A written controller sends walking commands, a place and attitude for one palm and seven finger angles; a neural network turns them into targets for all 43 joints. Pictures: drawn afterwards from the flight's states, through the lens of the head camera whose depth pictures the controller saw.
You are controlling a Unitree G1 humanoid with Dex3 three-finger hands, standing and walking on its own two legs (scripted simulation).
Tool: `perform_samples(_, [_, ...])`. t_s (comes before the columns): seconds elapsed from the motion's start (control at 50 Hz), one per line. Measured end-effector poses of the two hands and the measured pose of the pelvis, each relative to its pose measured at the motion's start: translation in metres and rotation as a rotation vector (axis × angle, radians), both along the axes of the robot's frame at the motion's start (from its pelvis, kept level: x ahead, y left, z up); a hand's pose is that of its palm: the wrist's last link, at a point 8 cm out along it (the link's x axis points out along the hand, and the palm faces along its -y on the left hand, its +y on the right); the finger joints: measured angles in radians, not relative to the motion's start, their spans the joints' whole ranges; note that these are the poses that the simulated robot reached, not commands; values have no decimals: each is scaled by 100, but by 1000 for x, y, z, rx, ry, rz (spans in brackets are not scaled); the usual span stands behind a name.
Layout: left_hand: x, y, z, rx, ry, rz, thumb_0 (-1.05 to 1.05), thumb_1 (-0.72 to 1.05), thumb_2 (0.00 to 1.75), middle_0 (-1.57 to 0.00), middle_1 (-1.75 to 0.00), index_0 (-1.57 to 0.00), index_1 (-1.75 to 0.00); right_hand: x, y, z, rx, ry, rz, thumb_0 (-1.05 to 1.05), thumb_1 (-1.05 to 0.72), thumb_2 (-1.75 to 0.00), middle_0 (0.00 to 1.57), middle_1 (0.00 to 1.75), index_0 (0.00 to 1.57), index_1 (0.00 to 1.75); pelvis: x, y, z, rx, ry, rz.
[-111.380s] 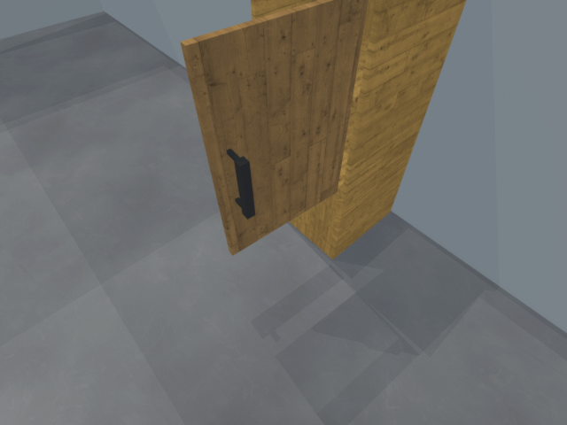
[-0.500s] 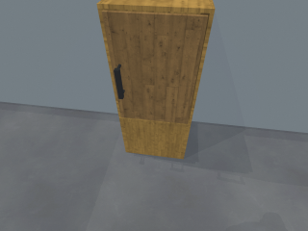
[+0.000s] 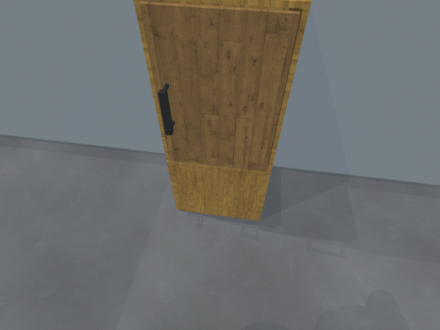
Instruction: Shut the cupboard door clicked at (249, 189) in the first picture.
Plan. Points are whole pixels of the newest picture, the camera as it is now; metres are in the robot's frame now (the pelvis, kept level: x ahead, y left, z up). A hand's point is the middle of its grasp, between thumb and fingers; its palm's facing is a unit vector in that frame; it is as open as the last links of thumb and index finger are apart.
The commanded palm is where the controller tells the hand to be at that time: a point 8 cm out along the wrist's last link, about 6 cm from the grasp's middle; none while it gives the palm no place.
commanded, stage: look to check the result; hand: left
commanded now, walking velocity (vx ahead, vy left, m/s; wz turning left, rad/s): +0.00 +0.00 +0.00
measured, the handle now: (168, 109) +0.77 +0.22 -0.06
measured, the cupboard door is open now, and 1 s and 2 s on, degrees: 0 0 0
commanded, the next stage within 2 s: stand and wait in 0.34 s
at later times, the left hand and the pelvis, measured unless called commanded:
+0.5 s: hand out of the picture -0.03 +0.16 -0.18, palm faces +0.06 -0.98 -0.20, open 7.4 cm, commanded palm none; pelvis +0.01 -0.01 +0.00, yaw +0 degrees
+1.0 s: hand out of the picture -0.03 +0.16 -0.18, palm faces +0.06 -0.98 -0.19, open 7.4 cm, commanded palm none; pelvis +0.01 -0.01 +0.00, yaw +0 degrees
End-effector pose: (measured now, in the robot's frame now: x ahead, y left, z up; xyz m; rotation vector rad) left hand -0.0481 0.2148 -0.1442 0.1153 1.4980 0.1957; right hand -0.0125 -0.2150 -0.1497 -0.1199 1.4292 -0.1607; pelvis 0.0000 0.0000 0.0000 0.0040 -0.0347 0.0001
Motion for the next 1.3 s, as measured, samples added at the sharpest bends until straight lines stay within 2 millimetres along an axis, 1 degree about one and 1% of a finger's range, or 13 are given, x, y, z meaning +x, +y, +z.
perform_samples(0.16, [-3,0,2,13,5,5,0,90,90,-20,-30,-20,-30,8,-6,-1,-3,-16,5,1,-91,-90,20,30,20,30,2,-3,0,3,-4,0])
perform_samples(0.34, [7,-7,0,4,-21,0,0,90,90,-20,-30,-20,-30,19,-14,1,-14,-39,16,1,-91,-90,20,30,20,30,3,-8,0,4,-5,2])
perform_samples(0.52, [17,-11,-1,2,-39,-6,0,90,90,-20,-30,-20,-30,25,-19,1,-19,-48,15,1,-91,-90,20,30,20,30,6,-11,0,4,-6,-1])
perform_samples(0.74, [20,-12,-2,2,-41,-8,0,90,90,-20,-30,-20,-30,23,-20,2,-22,-41,10,1,-91,-90,20,30,20,30,8,-13,-1,3,-9,-4])
perform_samples(1.02, [14,-10,-1,0,-21,-5,0,90,90,-20,-30,-20,-30,15,-15,1,-14,-18,7,1,-91,-90,20,30,20,30,8,-11,0,3,-9,-4])
perform_samples(1.3, [13,-8,0,2,-17,-7,0,90,90,-20,-30,-20,-30,16,-13,1,-12,-20,8,1,-91,-90,20,30,20,30,8,-9,0,5,-7,-4])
